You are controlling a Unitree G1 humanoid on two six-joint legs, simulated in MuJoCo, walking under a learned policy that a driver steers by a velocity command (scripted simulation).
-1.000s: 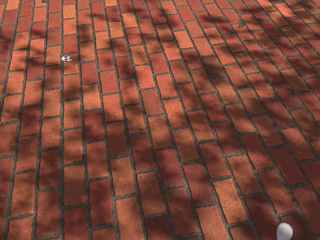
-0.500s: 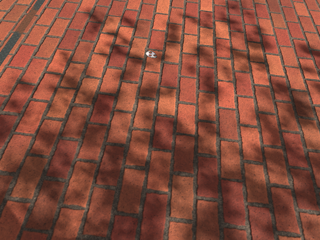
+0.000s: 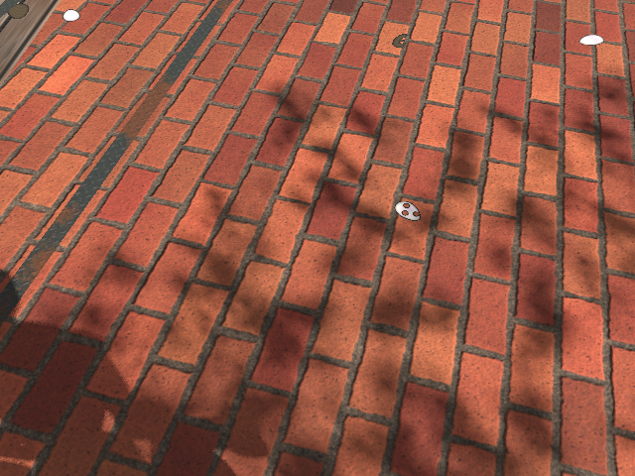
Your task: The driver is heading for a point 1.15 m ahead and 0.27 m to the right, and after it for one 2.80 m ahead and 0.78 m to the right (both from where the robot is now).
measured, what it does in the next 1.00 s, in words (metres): walks ahead, turning right: left foot, then right foot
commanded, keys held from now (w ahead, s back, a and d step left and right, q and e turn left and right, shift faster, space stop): w+e+shift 0.64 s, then w+q+shift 0.36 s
